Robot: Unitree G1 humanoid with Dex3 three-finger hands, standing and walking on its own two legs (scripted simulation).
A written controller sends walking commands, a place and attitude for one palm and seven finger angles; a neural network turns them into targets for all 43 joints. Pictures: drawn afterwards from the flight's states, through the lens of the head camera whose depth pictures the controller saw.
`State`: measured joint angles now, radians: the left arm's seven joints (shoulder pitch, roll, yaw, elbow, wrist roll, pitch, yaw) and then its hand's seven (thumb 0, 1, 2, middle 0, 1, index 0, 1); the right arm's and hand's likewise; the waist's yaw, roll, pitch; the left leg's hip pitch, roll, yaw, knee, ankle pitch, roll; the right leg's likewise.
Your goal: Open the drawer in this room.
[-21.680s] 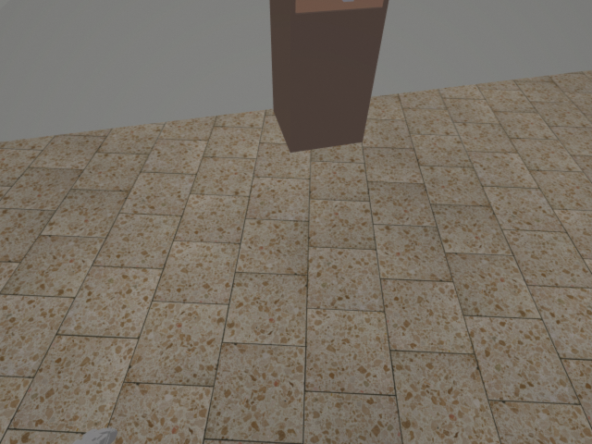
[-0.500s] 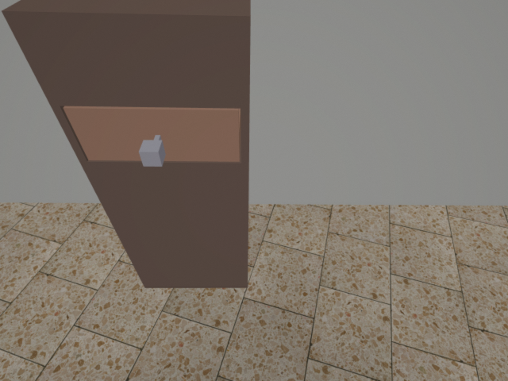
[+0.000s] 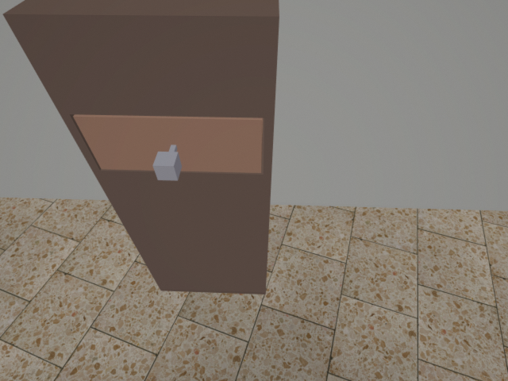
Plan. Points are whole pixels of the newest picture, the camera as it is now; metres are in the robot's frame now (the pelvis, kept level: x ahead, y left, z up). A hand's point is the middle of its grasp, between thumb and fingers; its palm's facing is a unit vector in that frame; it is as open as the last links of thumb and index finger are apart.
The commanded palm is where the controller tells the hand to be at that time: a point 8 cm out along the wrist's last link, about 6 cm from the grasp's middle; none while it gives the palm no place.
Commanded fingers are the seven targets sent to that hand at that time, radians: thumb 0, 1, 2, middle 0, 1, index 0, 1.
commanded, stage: come to a stop and stand still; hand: left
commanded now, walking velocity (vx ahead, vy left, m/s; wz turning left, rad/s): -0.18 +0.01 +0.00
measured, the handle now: (170, 159) +0.53 +0.21 +0.03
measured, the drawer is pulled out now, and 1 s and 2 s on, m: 0.00 0.00 0.00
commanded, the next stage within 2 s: look again from close up in 1.34 s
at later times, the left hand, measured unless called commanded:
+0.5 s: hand out of the picture +0.04 +0.18 -0.17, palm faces -0.01 -0.97 -0.24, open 7.3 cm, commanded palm none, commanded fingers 0.00 0.90 0.90 -0.20 -0.30 -0.20 -0.30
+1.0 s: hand out of the picture -0.04 +0.16 -0.17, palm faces +0.00 -0.99 -0.14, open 7.3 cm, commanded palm none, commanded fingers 0.00 0.90 0.90 -0.20 -0.30 -0.20 -0.30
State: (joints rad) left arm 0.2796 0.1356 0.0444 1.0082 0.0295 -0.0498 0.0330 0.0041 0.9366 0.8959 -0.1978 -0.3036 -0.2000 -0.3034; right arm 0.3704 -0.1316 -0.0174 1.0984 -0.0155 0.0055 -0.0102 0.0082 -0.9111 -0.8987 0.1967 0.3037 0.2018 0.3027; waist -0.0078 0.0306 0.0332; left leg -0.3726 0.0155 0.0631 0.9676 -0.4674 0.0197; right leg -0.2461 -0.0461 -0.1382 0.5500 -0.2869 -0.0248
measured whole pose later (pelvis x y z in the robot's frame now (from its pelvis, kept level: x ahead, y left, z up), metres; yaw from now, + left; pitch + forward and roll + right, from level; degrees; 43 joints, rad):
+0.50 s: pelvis +0.00 +0.00 +0.00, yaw -2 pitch -1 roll +1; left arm 0.27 0.15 0.02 1.00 0.03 0.01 0.03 0.00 0.91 0.90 -0.20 -0.30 -0.20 -0.30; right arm 0.17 -0.16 -0.05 1.00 -0.01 0.03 -0.03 0.01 -0.92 -0.90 0.20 0.30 0.20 0.30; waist 0.00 0.03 0.05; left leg -0.35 0.04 0.07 0.64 -0.34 0.00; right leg -0.24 0.00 -0.08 0.58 -0.33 -0.05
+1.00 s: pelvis -0.02 +0.00 +0.01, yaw -2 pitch -1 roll +0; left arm 0.34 0.13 0.00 1.12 0.01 0.00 0.02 0.00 0.92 0.90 -0.20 -0.30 -0.20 -0.30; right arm 0.36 -0.10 0.01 1.15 -0.02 0.00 -0.03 0.01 -0.91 -0.90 0.20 0.30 0.20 0.30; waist 0.00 -0.01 0.01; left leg -0.23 0.03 0.05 0.43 -0.18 -0.01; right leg -0.19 0.02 -0.09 0.42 -0.21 -0.05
